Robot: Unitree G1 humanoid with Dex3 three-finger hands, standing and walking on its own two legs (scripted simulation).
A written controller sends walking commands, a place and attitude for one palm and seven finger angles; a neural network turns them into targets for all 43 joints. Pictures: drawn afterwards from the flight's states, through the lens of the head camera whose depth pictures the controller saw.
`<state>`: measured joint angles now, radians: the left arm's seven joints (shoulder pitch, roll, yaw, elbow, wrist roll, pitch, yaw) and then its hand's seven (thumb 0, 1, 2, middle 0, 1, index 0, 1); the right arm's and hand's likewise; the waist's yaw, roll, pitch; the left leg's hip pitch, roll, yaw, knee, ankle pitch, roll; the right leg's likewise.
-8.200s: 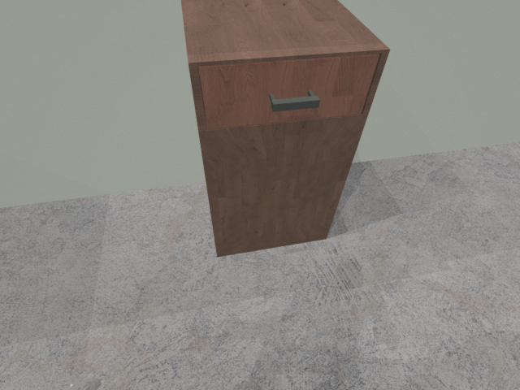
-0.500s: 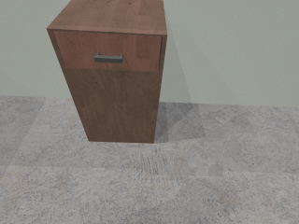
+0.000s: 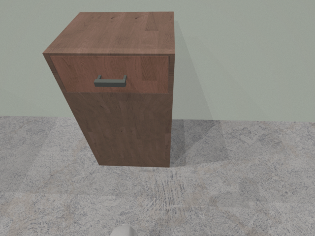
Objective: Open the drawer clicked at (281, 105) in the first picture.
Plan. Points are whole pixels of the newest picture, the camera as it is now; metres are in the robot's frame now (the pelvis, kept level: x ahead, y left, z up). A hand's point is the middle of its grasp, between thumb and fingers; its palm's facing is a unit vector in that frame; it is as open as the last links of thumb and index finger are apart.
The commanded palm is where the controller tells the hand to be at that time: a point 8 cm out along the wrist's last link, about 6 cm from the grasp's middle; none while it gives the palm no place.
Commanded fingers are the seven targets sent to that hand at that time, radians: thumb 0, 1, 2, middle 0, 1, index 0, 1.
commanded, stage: take the last steps up to it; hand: left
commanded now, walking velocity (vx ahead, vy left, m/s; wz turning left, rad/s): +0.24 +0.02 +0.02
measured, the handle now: (111, 80) +0.68 +0.23 +0.01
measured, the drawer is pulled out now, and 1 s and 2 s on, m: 0.00 0.00 0.00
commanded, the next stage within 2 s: come to a stop and stand still in 0.26 s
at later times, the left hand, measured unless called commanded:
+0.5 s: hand (93, 214) +0.22 +0.23 -0.17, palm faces +0.03 -0.97 -0.23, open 7.3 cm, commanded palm none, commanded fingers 0.00 0.90 0.90 -0.20 -0.30 -0.20 -0.30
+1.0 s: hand (83, 216) +0.22 +0.26 -0.18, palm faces +0.04 -0.97 -0.23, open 7.3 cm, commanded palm none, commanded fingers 0.00 0.90 0.90 -0.20 -0.30 -0.20 -0.30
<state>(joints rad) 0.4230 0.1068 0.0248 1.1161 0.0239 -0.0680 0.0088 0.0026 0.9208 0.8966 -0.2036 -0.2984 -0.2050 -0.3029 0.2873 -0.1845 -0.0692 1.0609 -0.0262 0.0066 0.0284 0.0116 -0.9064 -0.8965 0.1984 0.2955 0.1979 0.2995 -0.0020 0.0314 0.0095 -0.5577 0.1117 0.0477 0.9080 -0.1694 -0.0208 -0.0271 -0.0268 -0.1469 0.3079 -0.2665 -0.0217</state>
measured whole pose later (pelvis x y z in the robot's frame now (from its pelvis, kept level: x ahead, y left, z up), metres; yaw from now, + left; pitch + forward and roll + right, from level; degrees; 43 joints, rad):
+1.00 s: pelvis +0.14 +0.06 -0.01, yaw -1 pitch -1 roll +0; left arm 0.16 0.21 0.07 1.01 0.02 0.07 0.03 0.00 0.91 0.90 -0.20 -0.30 -0.20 -0.30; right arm 0.21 -0.15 -0.03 1.00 -0.03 0.03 -0.03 0.01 -0.90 -0.90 0.20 0.30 0.20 0.30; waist 0.00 -0.03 0.06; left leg -0.23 0.01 0.06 0.52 -0.27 0.02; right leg -0.43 -0.02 0.00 0.90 -0.43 0.01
